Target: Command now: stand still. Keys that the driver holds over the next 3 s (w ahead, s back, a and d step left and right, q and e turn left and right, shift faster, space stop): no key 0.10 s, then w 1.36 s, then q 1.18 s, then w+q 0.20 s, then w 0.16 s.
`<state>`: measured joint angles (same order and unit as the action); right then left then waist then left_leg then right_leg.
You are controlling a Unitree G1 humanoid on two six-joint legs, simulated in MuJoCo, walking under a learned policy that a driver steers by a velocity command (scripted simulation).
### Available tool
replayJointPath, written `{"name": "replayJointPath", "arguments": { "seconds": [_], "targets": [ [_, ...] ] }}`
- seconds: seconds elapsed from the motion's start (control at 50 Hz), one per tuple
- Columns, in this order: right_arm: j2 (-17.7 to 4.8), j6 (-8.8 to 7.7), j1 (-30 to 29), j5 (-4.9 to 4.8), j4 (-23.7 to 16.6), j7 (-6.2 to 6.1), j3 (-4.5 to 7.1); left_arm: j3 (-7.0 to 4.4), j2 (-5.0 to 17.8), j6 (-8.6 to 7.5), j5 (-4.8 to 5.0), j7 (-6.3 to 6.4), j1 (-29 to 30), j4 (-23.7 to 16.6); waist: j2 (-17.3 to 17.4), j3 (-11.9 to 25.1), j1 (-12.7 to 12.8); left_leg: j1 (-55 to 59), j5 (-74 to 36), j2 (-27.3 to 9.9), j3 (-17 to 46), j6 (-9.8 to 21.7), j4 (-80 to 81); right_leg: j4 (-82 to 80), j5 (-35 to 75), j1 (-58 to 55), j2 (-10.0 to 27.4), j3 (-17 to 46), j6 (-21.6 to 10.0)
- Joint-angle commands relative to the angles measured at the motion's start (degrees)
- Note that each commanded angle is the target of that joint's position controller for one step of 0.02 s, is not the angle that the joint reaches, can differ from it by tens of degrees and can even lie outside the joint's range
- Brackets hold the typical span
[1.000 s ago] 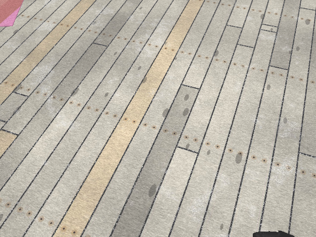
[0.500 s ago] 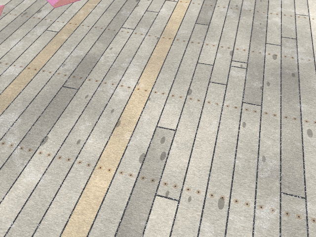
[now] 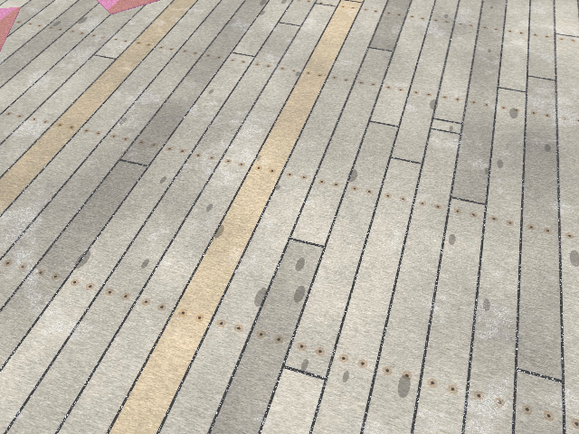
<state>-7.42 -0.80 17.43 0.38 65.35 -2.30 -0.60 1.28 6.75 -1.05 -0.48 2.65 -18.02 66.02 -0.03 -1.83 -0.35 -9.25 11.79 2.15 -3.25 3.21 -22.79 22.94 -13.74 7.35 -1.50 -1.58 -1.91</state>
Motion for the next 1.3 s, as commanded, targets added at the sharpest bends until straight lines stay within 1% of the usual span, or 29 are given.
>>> {"name": "replayJointPath", "arguments": {
  "seconds": [0.02, 0.1, 0.16, 0.2, 0.26, 0.3, 0.34, 0.38, 0.42, 0.44, 0.46, 0.48, 0.5, 0.54, 0.58, 0.66, 0.74, 0.8, 0.84, 0.88, 0.9, 0.92, 0.94, 0.96, 0.98, 1.0, 1.04, 1.12, 1.3],
  "targets": [
    [-3.5, -0.11, 4.4, 0.00, 0.2, -0.19, 0.41, -0.47, 3.8, -0.10, -0.02, 0.16, -4.3, 0.0, -0.3, -2.9, -0.1, -0.2, -6.0, -7.1, 7.2, 0.5, 3.9, -4.4, 7.5, 3.2, 6.8, 6.5, -1.6],
    [-3.2, -0.07, 4.7, 0.02, 0.7, -0.24, 0.31, -0.43, 3.6, 0.00, -0.01, 0.18, -4.6, 0.4, -0.3, -3.3, 0.0, -0.5, -5.5, -7.1, 7.3, 0.5, 4.0, -4.6, 6.9, 3.2, 6.7, 6.5, -1.6],
    [-4.5, 0.31, 5.5, 0.17, 0.7, -0.01, 1.05, -1.32, 5.2, 0.40, -0.25, -0.03, -6.1, 0.6, -0.7, -3.4, 0.2, -2.8, 13.6, -4.2, 6.1, 1.8, 2.0, -3.8, -12.9, 4.7, 4.3, 6.1, -3.3],
    [-4.7, 0.53, 4.8, 0.55, -0.6, 0.50, 1.46, -1.97, 6.1, 0.75, -0.48, -0.46, -6.8, -0.3, -1.5, -8.5, 0.8, -9.5, 25.7, -3.6, 6.9, 3.2, 0.0, -4.7, -27.0, 8.6, 5.4, 9.4, -5.7],
    [-1.5, -0.76, 0.7, 1.31, -3.7, 1.44, 0.98, -3.23, 8.0, 0.14, -0.44, -0.58, -12.5, 0.4, -7.9, -9.9, 3.6, -19.2, 16.6, -0.7, 1.6, 2.3, -12.5, -12.4, -33.0, 2.1, 14.2, 23.1, -10.7],
    [-3.4, -1.85, -2.2, 1.84, -5.8, 2.12, 1.59, -4.27, 9.5, -0.37, -0.78, -0.73, -12.4, 0.1, -7.2, -9.4, 3.8, -22.0, 11.8, -2.8, 0.4, 1.9, -19.8, -16.2, -29.8, 1.0, 19.6, 28.5, -13.7],
    [-4.2, -2.66, -2.3, 1.43, -7.3, 2.80, 2.13, -4.69, 10.1, -1.10, -0.97, -0.97, -10.7, -0.7, -6.0, -8.6, 2.3, -21.8, 13.8, -4.3, 1.7, 2.0, -21.2, -15.8, -25.5, 1.2, 19.5, 26.4, -13.3],
    [-3.2, -3.28, -0.9, 0.74, -7.5, 3.13, 2.30, -4.78, 9.5, -1.65, -0.41, -1.07, -7.6, -1.7, -5.4, -8.5, 0.1, -14.5, 11.5, -3.3, 0.0, 1.8, -14.6, -14.0, -19.7, 5.1, 15.9, 19.7, -10.8],
    [-2.1, -3.57, 7.4, 0.17, -4.6, 3.04, 2.67, -4.98, 9.6, -1.87, 0.03, -1.20, -4.3, -2.8, -3.4, -7.1, -3.9, 2.7, 5.4, 0.5, -3.6, 1.5, -5.1, -7.9, -15.8, 14.5, 10.9, 12.2, -8.5],
    [-3.5, -3.74, 13.4, 0.34, -2.6, 2.67, 3.39, -4.73, 8.6, -2.34, -0.24, -1.31, -3.7, -3.3, -0.6, -5.1, -6.1, 12.9, 6.2, -0.4, -0.8, 1.7, -2.7, -1.1, -13.2, 20.5, 8.2, 8.8, -7.2],
    [-8.4, -4.18, 20.8, 1.23, -1.6, 1.88, 4.71, -3.61, 4.9, -3.03, -0.06, -1.90, -1.5, -5.3, 11.6, -2.8, -9.3, 20.0, 19.6, -13.3, 18.8, 4.3, 8.4, 17.7, -10.1, 28.2, 1.5, 0.5, -4.3],
    [-12.8, -3.52, 26.0, 0.79, -0.1, 1.78, 5.78, -3.77, 5.2, -3.36, -0.93, -2.49, -0.8, -7.6, 18.4, -2.5, -9.2, 21.0, 28.7, -23.5, 38.0, 9.4, 15.8, 32.5, -16.7, 36.8, -1.9, -3.0, -3.6],
    [-9.8, -3.04, 20.2, 1.01, -1.5, 1.60, 4.96, -4.43, 7.9, -3.23, -2.43, -3.03, 1.5, -8.1, 8.4, -6.6, -5.6, 14.6, 29.4, -23.7, 37.0, 10.2, 15.5, 40.4, -13.8, 38.1, 2.3, 0.9, -4.4],
    [-8.5, -3.76, 11.1, 0.84, -4.7, 1.98, 4.31, -4.00, 5.3, -3.71, -1.59, -4.01, 1.8, -8.1, 2.0, -7.8, -1.3, 8.0, 17.7, -19.4, 26.8, 8.3, 16.5, 40.7, -3.5, 35.2, 5.5, 2.7, -4.0],
    [-6.3, -4.75, 10.0, 0.55, -4.8, 1.75, 3.37, -4.37, 5.7, -3.19, -1.68, -4.50, 1.4, -7.8, 2.0, -6.1, 0.3, 7.9, 4.5, -15.8, 18.6, 6.7, 16.9, 38.4, 0.7, 32.7, 6.0, 1.3, -2.6],
    [-5.6, -5.43, 15.9, 0.46, -2.3, 1.41, 2.45, -4.51, 5.5, -1.82, -1.37, -4.58, 7.1, -10.1, 4.1, -4.9, 0.0, 11.0, -20.5, -13.2, 9.9, 6.0, 14.1, 35.2, 4.4, 35.3, 4.7, -2.2, -1.2],
    [-5.5, -5.63, 16.5, 0.58, -2.2, 1.26, 1.80, -3.50, 4.3, -1.65, -0.65, -4.67, 18.7, -14.7, 5.2, -7.1, -1.6, 7.9, -28.4, -11.3, 5.9, 5.6, 14.5, 20.9, 9.6, 31.4, 2.8, -5.3, -0.9],
    [-6.9, -5.88, 17.2, 0.64, -1.6, 0.94, 1.97, -3.26, 5.2, -1.66, -0.25, -4.45, 22.0, -16.3, 6.2, -7.1, -1.8, 9.2, -35.2, -12.5, 4.8, 5.6, 13.8, 13.0, 10.8, 25.4, 1.1, -7.0, -2.8],
    [-8.0, -6.09, 15.9, 0.70, -1.5, 0.82, 2.24, -3.84, 6.8, -1.93, -0.28, -3.82, 19.1, -16.1, 6.2, -4.9, 0.4, 12.0, -48.5, -13.4, 3.6, 5.2, 8.6, 11.0, 8.9, 19.7, -0.7, -7.3, -5.1],
    [-9.5, -5.84, 14.1, 0.84, -1.7, 0.61, 2.75, -5.17, 9.2, -2.66, -0.29, -2.98, 7.2, -12.5, 6.2, 1.5, 5.5, 14.1, -57.8, -13.4, 2.7, 4.7, -5.5, 9.0, 6.1, 8.4, -3.2, -6.7, -7.5],
    [-9.9, -5.57, 12.9, 0.52, -2.0, 0.74, 2.91, -6.03, 10.4, -3.12, -0.73, -2.52, -1.5, -9.7, 5.2, 5.6, 9.4, 9.7, -51.8, -12.1, 1.7, 4.2, -16.7, 5.0, 7.8, -2.6, -2.1, -5.4, -8.8],
    [-7.8, -5.47, 13.4, 0.21, -3.4, 1.14, 2.43, -7.36, 14.8, -3.38, -2.25, -2.04, -10.2, -8.0, 0.3, 11.6, 11.6, -1.3, -31.3, -9.3, 0.1, 3.9, -33.8, 3.9, -2.2, -15.4, 9.8, 7.8, -11.4],
    [-1.2, -5.10, 20.7, -1.43, -3.9, 2.01, 1.64, -8.08, 18.2, -3.12, -2.91, -2.49, -10.5, -8.5, -11.5, 17.3, 6.5, -21.6, 18.4, 2.2, 0.2, 2.0, -56.8, -3.1, -6.1, -27.8, 26.4, 39.1, -21.0],
    [-7.3, -4.81, 14.4, -0.20, -4.8, 1.97, 3.12, -7.79, 15.8, -2.62, -0.52, -3.03, -5.2, -8.9, -3.0, 13.0, 6.1, -27.1, 14.0, -0.4, 6.9, 3.4, -59.3, -9.2, -15.6, -21.7, 23.3, 41.3, -19.5],
    [-8.1, -4.99, 8.0, 0.20, -7.3, 2.21, 3.50, -6.75, 12.5, -2.85, 0.12, -3.17, 1.3, -10.0, -2.2, 4.0, 4.0, -28.9, 7.7, -3.4, 6.4, 3.7, -56.1, -11.2, -15.1, -12.4, 21.7, 31.7, -17.0],
    [-7.4, -5.17, 5.6, 0.48, -7.8, 2.31, 3.56, -5.91, 9.2, -3.46, -0.13, -3.39, 3.8, -10.1, 0.9, 0.3, 2.4, -26.3, 4.4, -5.2, 6.2, 3.6, -52.7, -13.1, -7.2, -5.2, 19.4, 25.9, -15.2],
    [-4.8, -3.85, 7.5, 1.74, -7.2, 2.73, 3.46, -4.66, 5.8, -4.41, -0.32, -2.84, 2.5, -8.3, 0.3, -0.9, -1.2, -19.8, 3.5, -7.1, 6.1, 2.4, -47.5, -14.3, 3.4, 2.6, 15.1, 16.7, -12.2],
    [-4.3, -1.92, 2.6, 1.99, -9.5, 3.53, 3.60, -4.60, 8.5, -5.62, -0.32, -2.38, -3.1, -6.3, -1.6, -2.7, -2.1, -22.7, 0.4, -8.2, 3.6, 0.3, -40.3, -16.1, 12.1, 4.1, 12.7, 9.6, -11.5],
    [-4.8, -1.94, -18.4, 0.65, -16.5, 4.10, 2.83, -3.75, 8.9, -5.44, -0.28, -2.19, -13.2, -4.7, -3.6, -4.6, 3.6, -27.3, -12.8, -6.1, -1.6, -0.9, -15.7, -15.3, 26.5, -7.0, 11.0, 3.7, -8.5]
  ]
}}
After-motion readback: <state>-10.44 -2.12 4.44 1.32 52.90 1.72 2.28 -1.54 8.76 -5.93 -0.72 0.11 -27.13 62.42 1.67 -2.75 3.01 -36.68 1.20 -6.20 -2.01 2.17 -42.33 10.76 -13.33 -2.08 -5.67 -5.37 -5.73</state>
